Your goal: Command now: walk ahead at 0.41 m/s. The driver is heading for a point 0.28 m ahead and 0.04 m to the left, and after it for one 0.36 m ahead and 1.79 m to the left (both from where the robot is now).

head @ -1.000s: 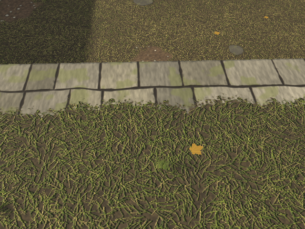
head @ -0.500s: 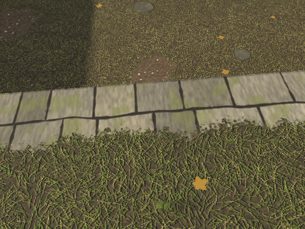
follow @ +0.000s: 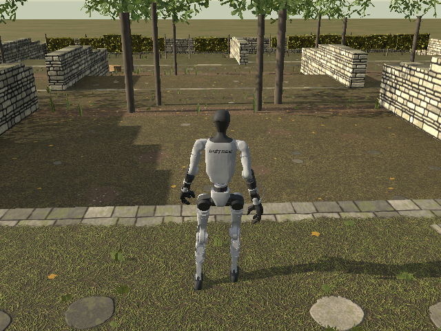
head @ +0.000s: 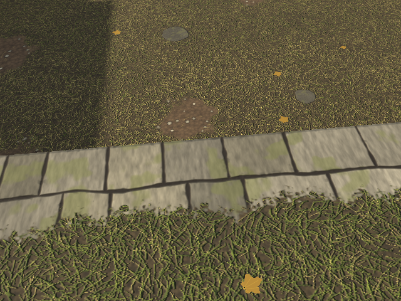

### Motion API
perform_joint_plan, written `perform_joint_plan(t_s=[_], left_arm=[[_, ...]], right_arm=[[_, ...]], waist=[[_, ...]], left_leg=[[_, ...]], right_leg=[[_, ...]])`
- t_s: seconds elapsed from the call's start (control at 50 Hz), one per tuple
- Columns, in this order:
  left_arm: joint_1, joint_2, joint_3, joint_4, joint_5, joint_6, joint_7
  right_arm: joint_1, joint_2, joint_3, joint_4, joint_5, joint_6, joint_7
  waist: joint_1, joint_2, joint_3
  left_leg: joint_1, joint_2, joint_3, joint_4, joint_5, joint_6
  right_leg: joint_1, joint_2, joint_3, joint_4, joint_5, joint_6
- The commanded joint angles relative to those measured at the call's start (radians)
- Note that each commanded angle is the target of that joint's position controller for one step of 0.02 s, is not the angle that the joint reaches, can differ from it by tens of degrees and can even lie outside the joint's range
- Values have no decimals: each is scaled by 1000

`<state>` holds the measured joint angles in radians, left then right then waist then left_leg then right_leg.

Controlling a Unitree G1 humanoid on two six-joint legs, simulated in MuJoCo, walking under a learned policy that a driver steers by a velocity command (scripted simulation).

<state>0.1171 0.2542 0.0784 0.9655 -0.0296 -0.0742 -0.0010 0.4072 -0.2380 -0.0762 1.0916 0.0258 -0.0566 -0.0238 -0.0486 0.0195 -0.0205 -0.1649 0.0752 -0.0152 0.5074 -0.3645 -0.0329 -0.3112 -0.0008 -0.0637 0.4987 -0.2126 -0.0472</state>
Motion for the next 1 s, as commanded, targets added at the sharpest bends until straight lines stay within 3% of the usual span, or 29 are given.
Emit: perform_joint_plan(t_s=[0.02, 0.04, 0.06, 0.08, 0.12, 0.14, 0.18, 0.24, 0.32, 0.38, 0.4, 0.42, 0.44, 0.46, 0.48, 0.5, 0.52, 0.56, 0.58, 0.64, 0.72, 0.82, 0.88, 0.9, 0.92, 0.94, 0.96, 0.98, 1.0], left_arm=[[402, 256, 60, 65, 11, -2, 4], [335, 186, 33, 53, 22, -17, 0], [252, 123, 13, 26, 24, -26, -6], [193, 103, 3, 6, 28, -31, -13], [157, 59, -14, 2, 31, -28, -15], [171, 67, -14, 11, 38, -27, -10], [186, 77, -15, 24, 49, -22, 3], [155, 113, -12, 15, 52, -17, 24], [166, 146, 0, 25, 23, -2, 45], [125, 163, 14, 9, 8, 18, 59], [112, 159, 14, -3, 8, 26, 61], [149, 156, 12, -16, 25, 28, 57], [234, 52, -17, -41, 80, 21, 42], [277, 49, -28, -54, 50, 5, 25], [182, 107, -12, -76, 15, 0, 19], [118, 119, -8, -95, 5, 8, 26], [91, 131, -1, -93, 20, 22, 41], [87, 149, 13, -110, 39, 51, 58], [97, 130, 12, -114, 41, 58, 61], [78, 106, 8, -127, 44, 63, 70], [19, 115, 10, -157, 42, 67, 68], [-2, 118, 8, -176, 27, 44, 53], [77, 128, 14, -159, 17, 32, 36], [124, 156, 24, -147, 21, 31, 32], [152, 225, 39, -150, 43, 36, 34], [99, 284, 50, -165, 81, 44, 32], [28, 220, 36, -209, 89, 40, 37], [-24, 171, 25, -232, 75, 40, 44], [-47, 148, 18, -244, 58, 41, 46]], right_arm=[[-139, -23, 7, -137, -7, -49, -3], [-165, -91, -10, -141, 7, -62, 4], [-179, -109, -15, -142, 20, -68, 15], [-180, -97, -15, -133, 15, -69, 16], [-172, -79, -20, -125, 5, -54, 15], [-161, -58, -17, -122, 6, -44, 15], [-183, -40, -14, -135, -2, -30, 17], [-303, 0, 8, -193, -12, -23, 29], [-372, -47, 5, -256, -15, 1, 53], [-286, -107, -20, -264, -23, 6, 70], [-196, -141, -40, -242, -23, 4, 72], [-130, -207, -64, -240, -24, 5, 59], [-131, -282, -71, -260, -27, 16, 37], [-114, -268, -56, -291, -35, 13, 42], [-162, -218, -46, -319, -35, 12, 41], [-244, -180, -37, -337, -22, 13, 35], [-294, -161, -29, -353, -19, 16, 30], [-324, -156, -28, -367, -36, 25, 24], [-325, -165, -31, -373, -43, 27, 21], [-297, -196, -44, -388, -35, 34, 4], [-299, -204, -48, -413, -23, 51, -12], [-277, -200, -50, -433, -24, 74, -21], [-289, -197, -48, -452, -12, 90, -24], [-274, -181, -43, -455, -6, 94, -26], [-233, -127, -30, -457, -4, 97, -26], [-262, -143, -40, -503, 6, 83, -20], [-247, -230, -64, -485, -20, 70, -11], [-210, -244, -74, -456, -15, 73, -6], [-179, -216, -71, -429, -14, 86, -8]], waist=[[194, -355, -103], [156, -230, -38], [122, -173, 24], [98, -127, 51], [61, -99, 74], [51, -123, 77], [43, -97, 81], [55, -94, 80], [58, -115, 49], [-1, -114, -6], [-43, -81, -51], [-62, 21, -112], [30, 266, -210], [15, 238, -407], [-8, 116, -334], [10, 40, -211], [30, -32, -139], [68, 21, -93], [76, 51, -89], [65, 74, -104], [46, 96, -99], [29, 125, -94], [74, 137, -88], [91, 117, -88], [70, -46, -117], [40, -345, -50], [34, -261, -44], [12, -183, -50], [5, -142, -48]], left_leg=[[-642, -92, 44, 526, -176, 50], [-727, -13, -48, 700, -158, 74], [-754, 28, -55, 731, -50, 101], [-730, 52, -43, 711, 38, 110], [-659, 84, -43, 626, 146, 110], [-618, 76, -30, 595, 167, 99], [-585, 44, -14, 511, 210, 74], [-437, -5, 32, 243, 367, 67], [-362, -29, 46, 125, 400, 83], [-254, -79, 77, 81, 297, 128], [-138, -117, 93, 8, 337, 151], [48, -58, -19, -42, 612, 194], [327, 187, -352, 42, 1066, 338], [426, 323, -654, -72, 851, 489], [336, 258, -584, -129, 644, 439], [205, 207, -477, -164, 470, 372], [64, 171, -421, -195, 367, 327], [-119, 111, -374, -234, 265, 295], [-157, 87, -350, -239, 270, 290], [-161, 69, -351, -241, 229, 287], [-161, 49, -405, -248, 21, 254], [-126, 38, -469, -228, 25, 236], [-139, 4, -486, -190, 55, 199], [-197, -39, -456, -145, 18, 160], [-325, -129, -334, 73, -129, 105], [-510, -264, -128, 296, -232, 62], [-516, -187, -167, 491, -196, 30], [-496, -179, -156, 575, -132, 18], [-492, -173, -134, 639, -87, -2]], right_leg=[[590, -399, 687, -296, -234, -241], [526, -411, 705, -296, -318, -256], [455, -360, 593, -305, -309, -215], [388, -312, 496, -323, -230, -185], [300, -260, 323, -352, -6, -134], [266, -254, 260, -349, 167, -132], [235, -226, 132, -323, 467, -123], [135, -183, -9, -313, 577, -96], [214, -230, -39, -243, 623, -90], [277, -245, -51, -52, 777, -57], [269, -206, -72, 102, 760, -29], [150, -133, -95, 346, 545, 30], [-172, 25, -96, 717, -349, 100], [-287, 92, 112, 940, -534, 99], [-356, 42, 164, 960, -435, 80], [-385, 3, 149, 896, -334, 72], [-354, -34, 148, 817, -270, 73], [-238, -47, 150, 688, -217, 67], [-209, -35, 140, 633, -201, 69], [-207, -13, 142, 492, -167, 91], [-213, 0, 164, 378, -100, 112], [-138, 28, 166, 223, -117, 106], [16, 39, 139, -12, -45, 69], [127, -11, 152, -115, 8, 45], [256, -225, 323, -173, -12, -25], [193, -382, 574, -242, 143, -170], [161, -408, 560, -225, 221, -207], [156, -352, 443, -191, 271, -166], [164, -292, 353, -169, 280, -125]])
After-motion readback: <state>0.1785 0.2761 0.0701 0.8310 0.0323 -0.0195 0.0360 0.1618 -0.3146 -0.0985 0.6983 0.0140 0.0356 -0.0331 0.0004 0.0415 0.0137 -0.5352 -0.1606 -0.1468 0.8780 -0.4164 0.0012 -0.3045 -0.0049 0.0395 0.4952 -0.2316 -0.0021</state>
